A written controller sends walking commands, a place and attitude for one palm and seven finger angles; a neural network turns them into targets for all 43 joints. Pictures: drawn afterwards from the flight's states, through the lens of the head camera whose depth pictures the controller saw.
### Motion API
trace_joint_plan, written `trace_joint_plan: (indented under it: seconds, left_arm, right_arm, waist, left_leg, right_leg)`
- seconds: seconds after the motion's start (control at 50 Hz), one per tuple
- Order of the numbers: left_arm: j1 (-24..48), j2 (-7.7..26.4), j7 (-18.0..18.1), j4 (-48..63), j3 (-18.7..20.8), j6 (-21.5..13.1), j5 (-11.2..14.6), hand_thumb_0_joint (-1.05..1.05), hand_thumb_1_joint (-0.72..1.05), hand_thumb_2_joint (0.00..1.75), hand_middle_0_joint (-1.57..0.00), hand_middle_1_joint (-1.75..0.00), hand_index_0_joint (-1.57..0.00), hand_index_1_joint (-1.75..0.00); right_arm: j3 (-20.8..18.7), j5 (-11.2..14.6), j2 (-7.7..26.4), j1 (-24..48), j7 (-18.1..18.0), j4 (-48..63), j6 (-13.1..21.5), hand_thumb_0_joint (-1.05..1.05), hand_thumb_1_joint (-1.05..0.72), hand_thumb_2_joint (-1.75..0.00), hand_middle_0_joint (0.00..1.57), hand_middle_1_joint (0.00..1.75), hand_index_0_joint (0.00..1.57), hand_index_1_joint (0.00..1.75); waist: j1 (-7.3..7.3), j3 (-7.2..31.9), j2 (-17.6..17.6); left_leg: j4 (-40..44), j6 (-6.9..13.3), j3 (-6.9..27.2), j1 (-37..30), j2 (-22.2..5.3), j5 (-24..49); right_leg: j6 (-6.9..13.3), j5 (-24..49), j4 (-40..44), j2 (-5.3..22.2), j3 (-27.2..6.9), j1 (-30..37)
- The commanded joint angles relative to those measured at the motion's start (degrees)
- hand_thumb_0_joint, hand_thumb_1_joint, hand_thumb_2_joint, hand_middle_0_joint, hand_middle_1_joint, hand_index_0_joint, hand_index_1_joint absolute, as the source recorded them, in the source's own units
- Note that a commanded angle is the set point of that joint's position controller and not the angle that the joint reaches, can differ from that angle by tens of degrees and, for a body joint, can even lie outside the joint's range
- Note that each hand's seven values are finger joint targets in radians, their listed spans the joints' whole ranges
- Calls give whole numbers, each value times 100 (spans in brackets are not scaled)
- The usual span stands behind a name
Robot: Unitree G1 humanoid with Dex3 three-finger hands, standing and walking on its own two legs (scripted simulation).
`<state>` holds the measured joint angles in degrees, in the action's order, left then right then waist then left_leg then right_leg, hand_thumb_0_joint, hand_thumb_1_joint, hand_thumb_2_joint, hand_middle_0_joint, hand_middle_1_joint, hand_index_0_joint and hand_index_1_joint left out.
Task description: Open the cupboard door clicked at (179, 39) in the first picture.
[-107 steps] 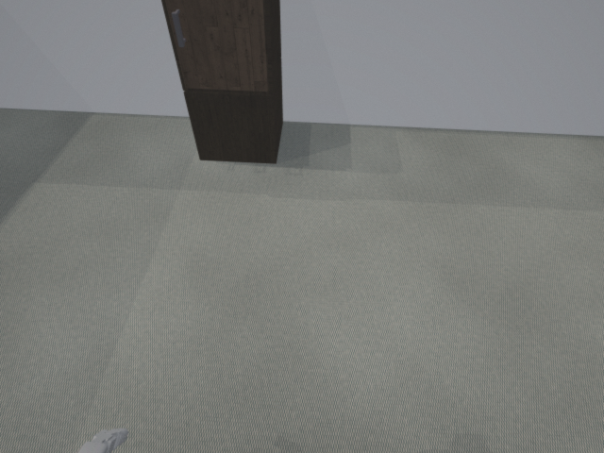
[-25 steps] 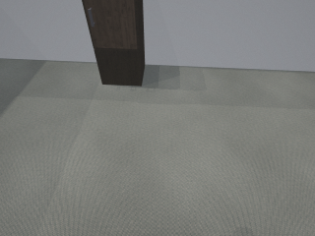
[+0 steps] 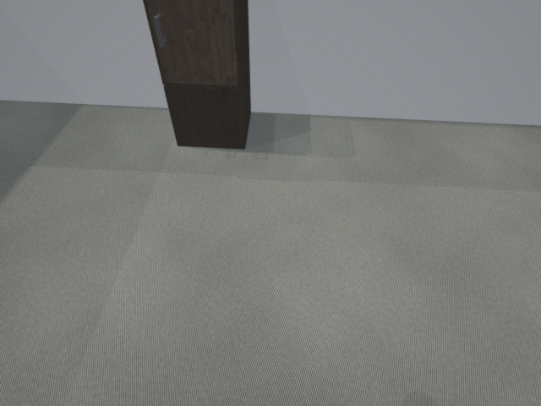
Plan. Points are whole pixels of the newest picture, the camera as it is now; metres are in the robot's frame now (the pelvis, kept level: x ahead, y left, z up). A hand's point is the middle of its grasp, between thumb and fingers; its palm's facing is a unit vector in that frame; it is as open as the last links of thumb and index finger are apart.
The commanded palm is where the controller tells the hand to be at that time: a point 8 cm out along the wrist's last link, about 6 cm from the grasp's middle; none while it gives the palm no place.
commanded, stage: walk to a spot facing it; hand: left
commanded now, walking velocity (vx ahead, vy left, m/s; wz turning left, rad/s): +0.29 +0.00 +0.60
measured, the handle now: (160, 30) +1.57 +0.57 -0.09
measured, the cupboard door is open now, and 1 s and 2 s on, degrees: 0 0 0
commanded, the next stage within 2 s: turn to face it in 1.82 s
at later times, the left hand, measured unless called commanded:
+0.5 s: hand out of the picture +0.10 +0.30 -0.18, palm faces +0.24 -0.95 -0.17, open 7.4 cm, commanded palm none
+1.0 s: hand (134, 289) +0.37 +0.31 -0.17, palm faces +0.41 -0.89 -0.20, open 7.4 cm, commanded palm none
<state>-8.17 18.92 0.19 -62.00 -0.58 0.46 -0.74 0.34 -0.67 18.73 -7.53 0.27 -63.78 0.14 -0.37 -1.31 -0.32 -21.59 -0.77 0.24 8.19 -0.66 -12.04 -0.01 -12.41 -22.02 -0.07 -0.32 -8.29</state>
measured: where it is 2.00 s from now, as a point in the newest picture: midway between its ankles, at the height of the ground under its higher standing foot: (197, 285)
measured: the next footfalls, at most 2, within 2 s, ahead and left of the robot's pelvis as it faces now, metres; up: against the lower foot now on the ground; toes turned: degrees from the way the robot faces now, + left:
left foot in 0.28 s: +0.11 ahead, +0.16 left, +0.00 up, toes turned +17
right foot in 0.84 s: +0.48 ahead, +0.07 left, +0.00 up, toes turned +15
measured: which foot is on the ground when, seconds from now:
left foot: down 0.00-0.06, up 0.08-0.26, down 0.28-0.84, up 0.86-1.00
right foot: down 0.00-0.28, up 0.30-0.82, down 0.84-1.00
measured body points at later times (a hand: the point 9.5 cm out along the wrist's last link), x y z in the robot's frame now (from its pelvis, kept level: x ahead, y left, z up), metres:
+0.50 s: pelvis +0.11 +0.10 +0.00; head +0.13 +0.13 +0.45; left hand +0.09 +0.35 -0.17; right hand +0.14 -0.13 -0.14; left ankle +0.07 +0.15 -0.75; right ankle +0.14 -0.05 -0.65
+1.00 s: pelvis +0.36 +0.11 -0.01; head +0.38 +0.11 +0.44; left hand +0.35 +0.36 -0.15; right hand +0.41 -0.12 -0.18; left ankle +0.22 +0.19 -0.64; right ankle +0.44 +0.06 -0.75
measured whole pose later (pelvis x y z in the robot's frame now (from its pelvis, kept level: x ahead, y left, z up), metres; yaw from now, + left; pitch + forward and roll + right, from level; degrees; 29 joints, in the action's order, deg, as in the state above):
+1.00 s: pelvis +0.36 +0.11 -0.01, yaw +25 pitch -2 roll +0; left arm -10.2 8.9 0.1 -57.3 2.1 -4.4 -1.3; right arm -3.5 -1.0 9.9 -20.8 0.1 -63.7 1.7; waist -1.7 -3.7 1.1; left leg -72.8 2.8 -0.3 22.2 -1.7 -18.4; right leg 3.6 -13.5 -31.7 2.0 10.6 -16.5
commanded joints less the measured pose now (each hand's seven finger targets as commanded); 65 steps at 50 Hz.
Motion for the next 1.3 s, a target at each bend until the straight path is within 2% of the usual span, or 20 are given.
trace_joint_plan:
  seconds: [0.0, 0.04, 0.08, 0.16, 0.22, 0.24, 0.26, 0.28, 0.34, 0.42, 0.58, 0.7, 0.78, 0.8, 0.82, 0.84, 0.9, 0.98, 1.14, 1.28]
  left_arm:
    - [-487, 856, 20, 245, 258, 12, -46, 0, 90, 90, -20, -30, -20, -30]
    - [-894, 1100, 42, 320, 395, 5, -73, 0, 90, 90, -20, -30, -20, -30]
    - [-971, 1024, 74, 380, 457, -138, -93, 0, 90, 90, -20, -30, -20, -30]
    - [-794, 864, 54, 517, 493, -266, -119, 0, 90, 90, -20, -30, -20, -30]
    - [-748, 738, 30, 514, 529, -225, -60, 0, 90, 90, -20, -30, -20, -30]
    - [-729, 515, -5, 541, 487, -209, -39, 0, 90, 90, -20, -30, -20, -30]
    - [-633, 43, -72, 812, 409, -173, 22, 0, 90, 90, -20, -30, -20, -30]
    - [-203, 5, -53, 1109, 369, -172, -41, 0, 90, 90, -20, -30, -20, -30]
    - [-181, 11, -125, 857, 462, -216, -105, 0, 90, 90, -20, -30, -20, -30]
    - [-689, -235, -125, 605, 433, -186, -111, 0, 90, 90, -20, -30, -20, -30]
    - [205, -355, -93, 917, 433, -187, -86, 0, 90, 90, -20, -30, -20, -30]
    - [1067, -540, -118, 1207, 357, -314, -22, 0, 90, 90, -20, -30, -20, -30]
    - [-312, -301, -59, 841, 439, -409, -46, 0, 90, 90, -20, -30, -20, -30]
    - [-1173, -101, -37, 590, 520, -462, -73, 0, 90, 90, -20, -30, -20, -30]
    - [-1960, 430, 30, 385, 653, -531, -157, 0, 90, 90, -20, -30, -20, -30]
    - [-2266, 872, 60, 279, 739, -517, -107, 0, 90, 90, -20, -30, -20, -30]
    - [-1026, 73, 54, 513, 548, -485, -36, 0, 90, 90, -20, -30, -20, -30]
    - [-919, -494, 58, 388, 345, -581, -69, 0, 90, 90, -20, -30, -20, -30]
    - [-1751, -435, 80, -6, 306, -668, -58, 0, 90, 90, -20, -30, -20, -30]
    - [-2331, -269, 138, -256, 303, -578, -86, 0, 90, 90, -20, -30, -20, -30]
  right_arm:
    - [-98, -66, 518, -99, -4, 360, -57, 0, -90, -90, 20, 30, 20, 30]
    - [-154, -61, 457, -47, -2, 592, -95, 0, -90, -90, 20, 30, 20, 30]
    - [-244, -44, 492, 102, 55, 779, -27, 0, -90, -90, 20, 30, 20, 30]
    - [-256, 8, 101, -158, 179, 882, 43, 0, -90, -90, 20, 30, 20, 30]
    - [-304, -15, 29, -1138, 164, 653, 85, 0, -90, -90, 20, 30, 20, 30]
    - [-410, -24, 340, -1893, 127, 455, 119, 0, -90, -90, 20, 30, 20, 30]
    - [-598, -106, 924, -2504, 72, 327, 159, 0, -90, -90, 20, 30, 20, 30]
    - [-593, -64, 1058, -2721, -3, 285, 167, 0, -90, -90, 20, 30, 20, 30]
    - [-425, -11, 329, -1646, -70, 573, 254, 0, -90, -90, 20, 30, 20, 30]
    - [-377, 21, 56, -1704, -133, 466, 455, 0, -90, -90, 20, 30, 20, 30]
    - [-406, 40, -259, -2246, -190, 167, 490, 0, -90, -90, 20, 30, 20, 30]
    - [-390, -37, -302, -2470, -240, 31, 472, 0, -90, -90, 20, 30, 20, 30]
    - [-454, -10, -38, -2129, -256, 54, 456, 0, -90, -90, 20, 30, 20, 30]
    - [-476, 17, -8, -1976, -235, 116, 461, 0, -90, -90, 20, 30, 20, 30]
    - [-437, 57, -241, -2149, -151, 201, 484, 0, -90, -90, 20, 30, 20, 30]
    - [-394, 83, -494, -2547, -139, 321, 480, 0, -90, -90, 20, 30, 20, 30]
    - [-432, -24, -577, -1454, -40, 412, 392, 0, -90, -90, 20, 30, 20, 30]
    - [-377, -90, -870, -1707, 29, 264, 86, 0, -90, -90, 20, 30, 20, 30]
    - [-369, -74, -788, -404, 167, 682, 56, 0, -90, -90, 20, 30, 20, 30]
    - [-277, -51, -807, 612, 243, 1006, 157, 0, -90, -90, 20, 30, 20, 30]
  waist:
    - [213, -236, -461]
    - [378, -373, -1231]
    - [363, -605, -933]
    - [126, -454, -693]
    - [-282, -121, -405]
    - [-603, 173, 562]
    - [-804, 82, 2387]
    - [-779, -53, 1901]
    - [-261, -436, 430]
    - [-52, -28, 492]
    - [-213, -461, 500]
    - [-441, -707, 690]
    - [247, -33, 581]
    - [632, 374, 386]
    - [863, 1056, -638]
    - [632, 1720, -1551]
    - [335, -199, -399]
    - [-141, -366, -508]
    - [84, -432, -445]
    - [370, -578, -550]
  left_leg:
    - [-340, 161, 314, 1261, -177, -1351]
    - [-1737, 100, -144, 1994, -10, -1639]
    - [-2838, 129, 21, 2503, -314, -1606]
    - [-2115, 83, -323, 1892, -465, -1387]
    - [-975, 101, -900, 90, -74, -384]
    - [-533, 191, -426, -848, -194, -656]
    - [553, 736, 2239, -1205, -1706, -1568]
    - [1239, 1156, 3464, -927, -2290, -1755]
    - [1265, 1028, 2567, 211, -1731, -1838]
    - [972, 856, 1265, -312, -1180, 782]
    - [942, 942, 1077, -1150, -1087, 2323]
    - [679, 939, 895, -1251, -1011, 3352]
    - [-777, 737, 762, -985, -963, 5040]
    - [-1778, 593, 641, -269, -802, 4428]
    - [-3481, 412, 306, 1105, -219, 2205]
    - [-5377, 280, 181, 2156, 552, -1729]
    - [-5744, 435, 316, 2415, -381, -805]
    - [-5120, 240, 175, 2038, -557, -104]
    - [-3595, -26, -230, 3077, -739, 540]
    - [-1855, 231, -729, 2523, -454, 167]
  right_leg:
    - [213, -2080, 675, 956, -933, 82]
    - [661, -2879, 1333, 1795, -1784, 266]
    - [1015, -2105, 1430, 2246, -1930, 357]
    - [784, -562, 816, 2028, -500, 252]
    - [345, -580, -195, 1585, 503, -663]
    - [136, -584, -1600, 1233, 887, -1211]
    - [-292, -2154, -3673, 382, 1210, -2755]
    - [-219, -2377, -4584, 274, 408, -3407]
    - [-135, -875, -4965, 826, -57, -3172]
    - [-345, -125, -4535, 777, 121, -2879]
    - [-482, 268, -3833, 742, 318, -3773]
    - [-234, 226, -1887, 489, 599, -3044]
    - [103, 325, -1080, 35, 743, -879]
    - [201, 741, -832, 190, 541, 452]
    - [622, 731, -686, 1468, -904, 2063]
    - [1234, 975, 115, 3028, -3262, 2665]
    - [907, -1295, 1034, 2396, -2243, -42]
    - [474, -247, 1173, 1752, -245, -1068]
    - [547, 1430, 1186, 1643, 504, 156]
    - [560, 2828, 784, 1865, 870, 1014]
